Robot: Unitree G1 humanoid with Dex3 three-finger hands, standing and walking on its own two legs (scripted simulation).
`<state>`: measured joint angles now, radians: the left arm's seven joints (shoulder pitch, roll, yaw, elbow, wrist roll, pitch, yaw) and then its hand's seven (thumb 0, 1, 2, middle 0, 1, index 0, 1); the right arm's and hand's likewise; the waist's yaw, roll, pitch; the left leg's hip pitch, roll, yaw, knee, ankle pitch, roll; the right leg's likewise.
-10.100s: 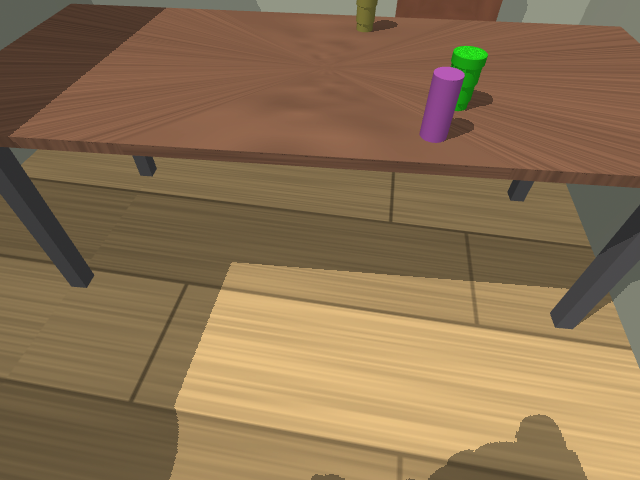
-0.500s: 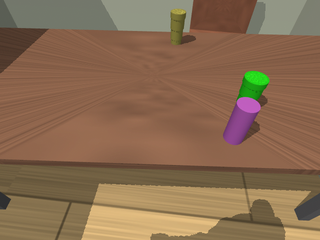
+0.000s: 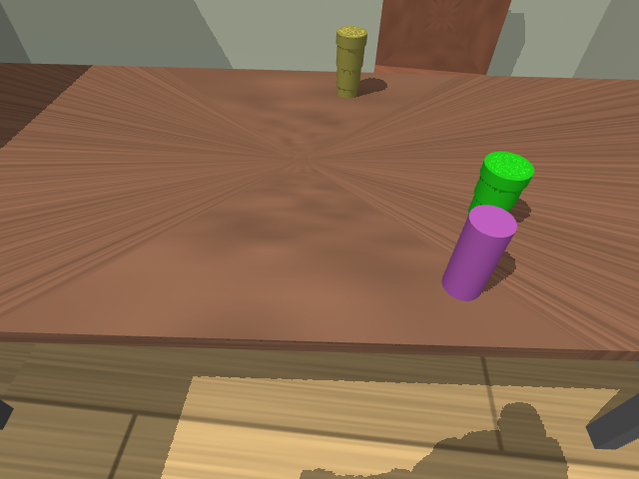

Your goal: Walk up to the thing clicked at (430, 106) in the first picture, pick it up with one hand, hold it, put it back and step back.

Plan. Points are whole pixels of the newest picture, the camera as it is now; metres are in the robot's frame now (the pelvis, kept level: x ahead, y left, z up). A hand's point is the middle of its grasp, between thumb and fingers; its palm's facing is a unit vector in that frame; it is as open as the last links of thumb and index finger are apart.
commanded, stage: stand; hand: right
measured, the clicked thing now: (475, 255) +0.44 -0.23 +0.02
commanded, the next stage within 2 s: rise first in 1.82 s
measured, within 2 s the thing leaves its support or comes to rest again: neither
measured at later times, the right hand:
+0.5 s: hand out of the picture +0.08 -0.26 -0.15, palm faces -0.02 +0.94 -0.34, open 7.4 cm
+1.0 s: hand out of the picture +0.07 -0.25 -0.16, palm faces -0.03 +0.94 -0.34, open 7.4 cm
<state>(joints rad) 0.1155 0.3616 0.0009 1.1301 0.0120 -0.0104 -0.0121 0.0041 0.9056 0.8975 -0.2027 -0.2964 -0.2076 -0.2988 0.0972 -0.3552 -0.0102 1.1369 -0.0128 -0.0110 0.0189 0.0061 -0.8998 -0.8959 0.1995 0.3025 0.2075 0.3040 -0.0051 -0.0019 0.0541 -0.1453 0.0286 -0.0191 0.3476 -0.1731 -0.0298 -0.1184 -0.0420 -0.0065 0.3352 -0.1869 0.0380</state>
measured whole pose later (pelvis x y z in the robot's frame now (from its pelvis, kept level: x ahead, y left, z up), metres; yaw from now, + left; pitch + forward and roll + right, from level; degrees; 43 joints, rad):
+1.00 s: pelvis +0.00 +0.00 +0.00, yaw +0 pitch -2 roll +0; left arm 0.12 0.36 0.00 1.12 0.01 0.00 -0.01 0.00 0.91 0.90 -0.20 -0.30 -0.21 -0.30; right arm 0.11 -0.35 0.00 1.13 -0.01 -0.01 0.02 0.01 -0.90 -0.90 0.20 0.30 0.21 0.30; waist 0.00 0.00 0.06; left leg -0.13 0.03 -0.02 0.34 -0.18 -0.03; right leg -0.11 -0.04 -0.01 0.33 -0.19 0.04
